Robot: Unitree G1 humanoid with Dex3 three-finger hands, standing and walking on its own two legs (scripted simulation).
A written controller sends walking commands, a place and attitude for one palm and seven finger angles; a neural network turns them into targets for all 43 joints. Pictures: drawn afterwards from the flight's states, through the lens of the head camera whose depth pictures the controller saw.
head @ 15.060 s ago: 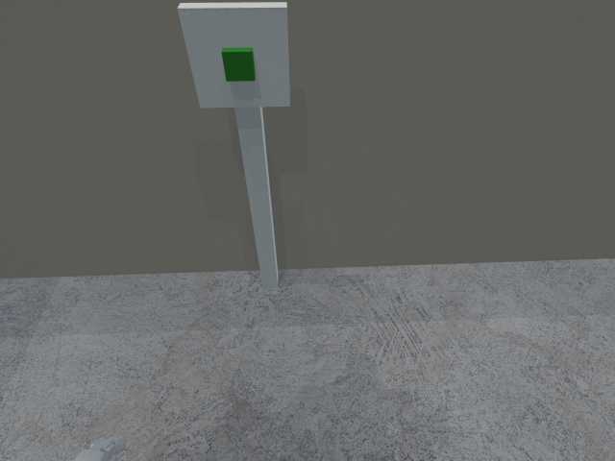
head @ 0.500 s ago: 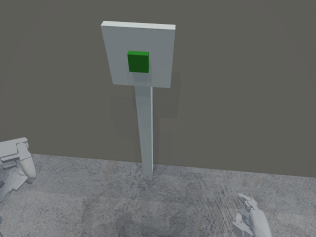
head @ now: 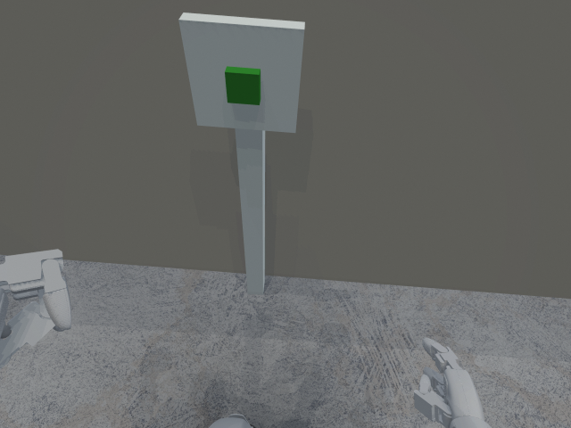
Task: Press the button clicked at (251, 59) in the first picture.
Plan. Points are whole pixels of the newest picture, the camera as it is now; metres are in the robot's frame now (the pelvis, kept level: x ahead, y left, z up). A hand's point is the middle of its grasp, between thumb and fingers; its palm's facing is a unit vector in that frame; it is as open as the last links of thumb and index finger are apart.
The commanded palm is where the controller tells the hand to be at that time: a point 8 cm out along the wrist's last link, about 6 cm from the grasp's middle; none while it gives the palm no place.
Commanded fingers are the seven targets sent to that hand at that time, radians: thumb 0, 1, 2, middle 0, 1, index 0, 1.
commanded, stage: step back with the hand held close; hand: left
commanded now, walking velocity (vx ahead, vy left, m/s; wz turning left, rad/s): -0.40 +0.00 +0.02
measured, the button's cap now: (243, 85) +0.65 +0.11 +0.14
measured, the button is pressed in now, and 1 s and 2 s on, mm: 0 0 0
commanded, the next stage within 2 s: stop stepping back and stand still in 0.10 s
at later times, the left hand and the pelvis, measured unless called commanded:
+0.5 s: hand out of the picture +0.05 +0.24 +0.19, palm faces +0.36 -0.83 -0.43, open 3.1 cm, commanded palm +0.01 +0.28 +0.19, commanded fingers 0.00 0.90 0.90 -1.30 -1.50 -1.30 -1.50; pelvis -0.13 +0.00 +0.01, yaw -2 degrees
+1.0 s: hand out of the picture +0.01 +0.27 +0.17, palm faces +0.40 -0.82 -0.41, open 3.1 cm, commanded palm -0.04 +0.30 +0.19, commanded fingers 0.00 0.90 0.90 -1.30 -1.50 -1.30 -1.50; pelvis -0.17 +0.03 +0.01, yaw -1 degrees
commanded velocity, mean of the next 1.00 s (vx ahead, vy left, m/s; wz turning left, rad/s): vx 0.07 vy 0.01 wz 0.00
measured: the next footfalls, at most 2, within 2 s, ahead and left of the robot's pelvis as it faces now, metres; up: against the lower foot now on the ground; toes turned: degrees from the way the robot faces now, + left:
left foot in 0.10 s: +0.08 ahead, +0.10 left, +0.00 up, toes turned -2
right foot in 0.40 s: -0.12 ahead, -0.07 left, +0.00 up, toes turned -2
